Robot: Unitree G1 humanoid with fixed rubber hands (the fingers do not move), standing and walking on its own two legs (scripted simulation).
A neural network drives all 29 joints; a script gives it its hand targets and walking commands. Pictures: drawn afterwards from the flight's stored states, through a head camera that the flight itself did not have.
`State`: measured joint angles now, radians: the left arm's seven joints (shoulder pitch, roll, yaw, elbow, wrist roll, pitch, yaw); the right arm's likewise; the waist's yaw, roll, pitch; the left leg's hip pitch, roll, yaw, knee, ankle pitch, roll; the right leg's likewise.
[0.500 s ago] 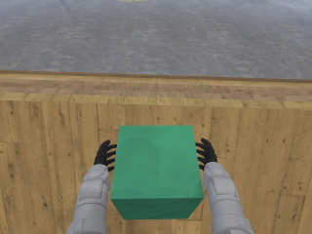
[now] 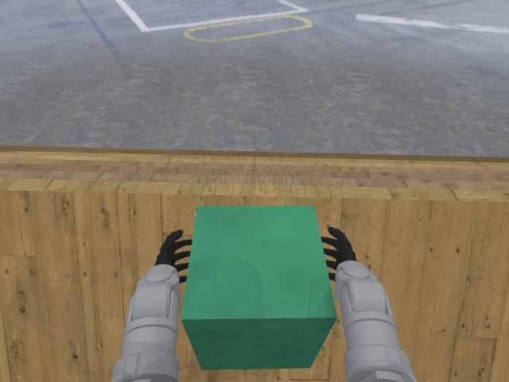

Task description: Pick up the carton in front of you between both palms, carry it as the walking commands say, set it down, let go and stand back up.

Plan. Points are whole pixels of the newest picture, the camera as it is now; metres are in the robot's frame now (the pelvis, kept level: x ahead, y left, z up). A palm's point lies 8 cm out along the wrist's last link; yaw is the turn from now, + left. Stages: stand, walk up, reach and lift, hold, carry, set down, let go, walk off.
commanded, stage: reach and lift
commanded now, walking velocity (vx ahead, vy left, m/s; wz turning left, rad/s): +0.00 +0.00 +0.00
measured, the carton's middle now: (256, 290) +0.30 +0.00 -0.05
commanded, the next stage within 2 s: hold in 0.64 s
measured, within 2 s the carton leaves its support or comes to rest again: neither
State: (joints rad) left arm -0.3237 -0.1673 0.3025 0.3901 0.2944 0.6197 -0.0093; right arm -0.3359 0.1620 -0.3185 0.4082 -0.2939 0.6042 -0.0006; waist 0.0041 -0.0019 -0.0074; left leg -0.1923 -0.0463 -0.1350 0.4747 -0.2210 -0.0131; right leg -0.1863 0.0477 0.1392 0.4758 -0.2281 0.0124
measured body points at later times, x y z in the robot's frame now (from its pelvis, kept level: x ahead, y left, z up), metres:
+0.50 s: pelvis +0.02 +0.00 +0.01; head -0.02 +0.00 +0.45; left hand +0.32 +0.15 +0.03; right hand +0.32 -0.15 +0.03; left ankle +0.03 +0.13 -0.74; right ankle +0.02 -0.13 -0.74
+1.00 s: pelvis +0.01 +0.00 +0.01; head -0.04 +0.00 +0.45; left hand +0.31 +0.15 +0.05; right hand +0.31 -0.15 +0.05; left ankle +0.03 +0.13 -0.74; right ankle +0.02 -0.13 -0.74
